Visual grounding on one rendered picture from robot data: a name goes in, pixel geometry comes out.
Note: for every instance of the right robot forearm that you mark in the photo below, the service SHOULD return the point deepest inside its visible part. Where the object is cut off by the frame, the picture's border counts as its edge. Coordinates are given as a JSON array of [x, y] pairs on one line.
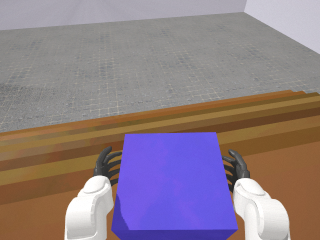
[[264, 218]]

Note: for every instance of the robot right hand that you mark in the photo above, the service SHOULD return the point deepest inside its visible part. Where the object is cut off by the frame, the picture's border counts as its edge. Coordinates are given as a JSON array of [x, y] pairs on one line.
[[239, 169]]

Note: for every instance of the carton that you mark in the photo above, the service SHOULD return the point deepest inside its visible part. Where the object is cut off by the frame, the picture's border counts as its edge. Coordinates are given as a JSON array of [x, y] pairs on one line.
[[173, 186]]

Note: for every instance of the left robot forearm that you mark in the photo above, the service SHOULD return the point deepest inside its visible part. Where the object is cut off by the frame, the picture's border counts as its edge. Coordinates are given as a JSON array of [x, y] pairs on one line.
[[86, 215]]

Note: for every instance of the robot left hand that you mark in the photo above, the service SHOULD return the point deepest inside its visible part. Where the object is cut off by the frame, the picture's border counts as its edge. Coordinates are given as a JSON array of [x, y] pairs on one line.
[[102, 166]]

